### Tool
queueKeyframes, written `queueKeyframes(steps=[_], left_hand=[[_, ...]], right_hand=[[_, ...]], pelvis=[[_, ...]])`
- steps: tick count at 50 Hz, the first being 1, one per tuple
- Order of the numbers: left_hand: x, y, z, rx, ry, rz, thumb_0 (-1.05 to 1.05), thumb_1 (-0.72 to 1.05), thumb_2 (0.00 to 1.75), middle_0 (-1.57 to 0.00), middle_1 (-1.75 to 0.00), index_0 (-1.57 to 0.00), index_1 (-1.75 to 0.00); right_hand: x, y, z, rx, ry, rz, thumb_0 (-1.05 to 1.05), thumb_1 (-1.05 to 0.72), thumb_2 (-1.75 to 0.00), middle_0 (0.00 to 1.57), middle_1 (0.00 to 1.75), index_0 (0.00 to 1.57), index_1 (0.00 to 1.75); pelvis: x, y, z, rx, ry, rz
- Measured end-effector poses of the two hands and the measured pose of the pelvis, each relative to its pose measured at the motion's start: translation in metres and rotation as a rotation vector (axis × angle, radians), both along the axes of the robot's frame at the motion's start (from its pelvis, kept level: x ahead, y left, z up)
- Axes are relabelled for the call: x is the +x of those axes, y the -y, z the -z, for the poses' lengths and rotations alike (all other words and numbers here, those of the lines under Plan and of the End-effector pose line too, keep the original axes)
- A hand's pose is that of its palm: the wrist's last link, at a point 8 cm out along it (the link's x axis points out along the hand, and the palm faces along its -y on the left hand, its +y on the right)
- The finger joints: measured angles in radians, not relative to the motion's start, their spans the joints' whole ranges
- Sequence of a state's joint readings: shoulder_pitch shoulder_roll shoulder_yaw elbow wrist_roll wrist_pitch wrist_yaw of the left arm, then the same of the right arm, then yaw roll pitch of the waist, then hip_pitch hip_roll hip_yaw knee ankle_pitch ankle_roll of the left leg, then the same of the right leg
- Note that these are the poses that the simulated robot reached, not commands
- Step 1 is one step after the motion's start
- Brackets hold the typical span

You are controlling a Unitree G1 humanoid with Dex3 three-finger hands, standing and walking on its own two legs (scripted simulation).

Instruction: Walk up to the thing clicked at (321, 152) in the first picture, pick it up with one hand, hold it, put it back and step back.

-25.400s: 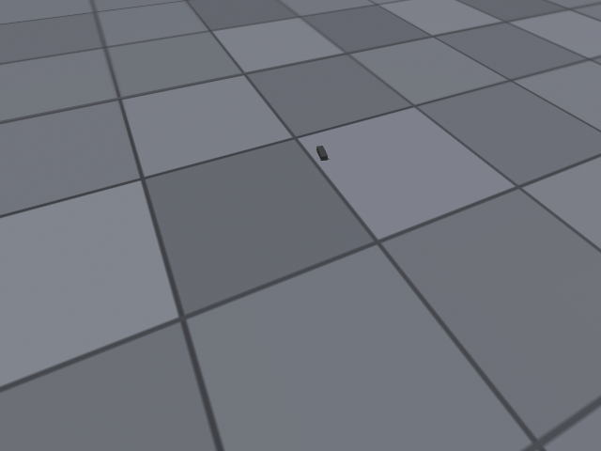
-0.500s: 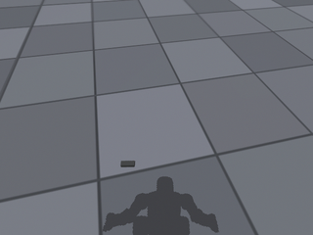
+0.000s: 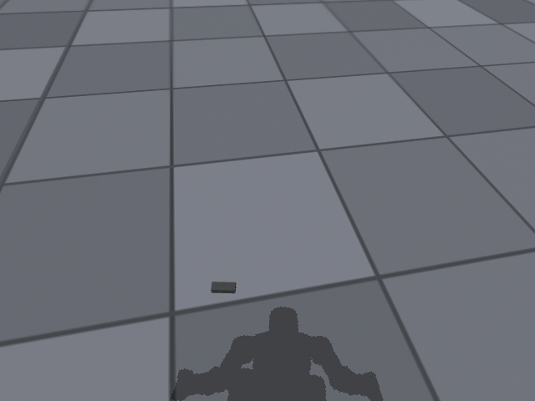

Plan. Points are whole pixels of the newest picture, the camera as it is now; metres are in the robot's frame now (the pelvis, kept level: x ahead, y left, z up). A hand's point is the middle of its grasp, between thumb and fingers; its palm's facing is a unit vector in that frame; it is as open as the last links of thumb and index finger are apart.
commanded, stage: walk up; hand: left
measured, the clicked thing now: (223, 287) +0.67 +0.19 -0.76
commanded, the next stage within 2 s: none
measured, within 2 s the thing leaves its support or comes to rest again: neither
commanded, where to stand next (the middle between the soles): +0.29 -0.05 m, yaw +1 degrees
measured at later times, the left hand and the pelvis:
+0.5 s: hand (118, 350) +0.24 +0.28 -0.16, palm faces -0.12 -0.94 -0.31, open 7.3 cm; pelvis +0.14 +0.03 -0.01, yaw -3 degrees
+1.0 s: hand (166, 301) +0.34 +0.22 -0.17, palm faces -0.04 -0.95 -0.30, open 7.3 cm; pelvis +0.22 -0.02 -0.03, yaw +0 degrees
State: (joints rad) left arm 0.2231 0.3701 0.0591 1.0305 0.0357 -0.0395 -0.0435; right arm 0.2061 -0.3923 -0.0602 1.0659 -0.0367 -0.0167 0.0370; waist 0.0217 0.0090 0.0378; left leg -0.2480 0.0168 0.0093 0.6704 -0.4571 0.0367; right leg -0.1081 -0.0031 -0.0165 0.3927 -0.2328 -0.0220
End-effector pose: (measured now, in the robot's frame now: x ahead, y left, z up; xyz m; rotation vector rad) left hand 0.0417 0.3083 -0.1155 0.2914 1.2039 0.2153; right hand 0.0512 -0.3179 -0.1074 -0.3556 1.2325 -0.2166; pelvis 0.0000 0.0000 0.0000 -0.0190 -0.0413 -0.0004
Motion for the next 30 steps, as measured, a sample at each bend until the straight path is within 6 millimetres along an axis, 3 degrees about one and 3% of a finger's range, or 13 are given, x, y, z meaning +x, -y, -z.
queueKeyframes(steps=[5, 9, 14, 20, 24, 30], left_hand=[[-0.008, -0.031, 0.013, -0.007, -0.079, -0.026, 0.00, 0.90, 0.90, -0.21, -0.30, -0.21, -0.30], [0.012, -0.045, 0.021, -0.010, -0.134, -0.011, 0.00, 0.91, 0.90, -0.21, -0.30, -0.20, -0.30], [0.063, -0.049, 0.013, -0.030, -0.072, 0.030, 0.00, 0.91, 0.90, -0.20, -0.30, -0.20, -0.30], [0.129, -0.043, 0.008, -0.030, -0.026, 0.081, 0.00, 0.91, 0.90, -0.20, -0.30, -0.20, -0.30], [0.180, -0.027, 0.006, -0.030, 0.003, 0.126, 0.00, 0.91, 0.90, -0.20, -0.30, -0.20, -0.30], [0.264, 0.013, 0.004, -0.010, 0.090, 0.180, 0.00, 0.91, 0.90, -0.20, -0.30, -0.20, -0.30]], right_hand=[[0.031, -0.012, -0.010, -0.044, 0.035, -0.023, 0.01, -0.90, -0.90, 0.20, 0.30, 0.20, 0.29], [0.041, -0.025, -0.019, -0.068, 0.085, 0.007, 0.01, -0.90, -0.90, 0.20, 0.30, 0.21, 0.29], [0.046, -0.034, -0.030, -0.073, 0.055, 0.038, 0.01, -0.90, -0.90, 0.20, 0.30, 0.21, 0.30], [0.061, -0.037, -0.025, -0.059, 0.037, 0.065, 0.01, -0.90, -0.90, 0.20, 0.30, 0.21, 0.30], [0.077, -0.031, -0.013, -0.037, 0.028, 0.081, 0.01, -0.90, -0.90, 0.20, 0.30, 0.21, 0.30], [0.114, -0.010, 0.020, -0.004, 0.010, 0.099, 0.01, -0.90, -0.90, 0.20, 0.30, 0.21, 0.30]], pelvis=[[0.022, -0.022, 0.007, -0.014, 0.015, -0.001], [0.044, -0.033, 0.007, 0.003, 0.016, 0.004], [0.074, -0.039, -0.002, -0.001, 0.024, 0.012], [0.108, -0.037, -0.001, 0.018, 0.039, 0.034], [0.133, -0.029, 0.004, 0.036, 0.036, 0.048], [0.175, -0.005, 0.021, 0.033, 0.020, 0.056]])
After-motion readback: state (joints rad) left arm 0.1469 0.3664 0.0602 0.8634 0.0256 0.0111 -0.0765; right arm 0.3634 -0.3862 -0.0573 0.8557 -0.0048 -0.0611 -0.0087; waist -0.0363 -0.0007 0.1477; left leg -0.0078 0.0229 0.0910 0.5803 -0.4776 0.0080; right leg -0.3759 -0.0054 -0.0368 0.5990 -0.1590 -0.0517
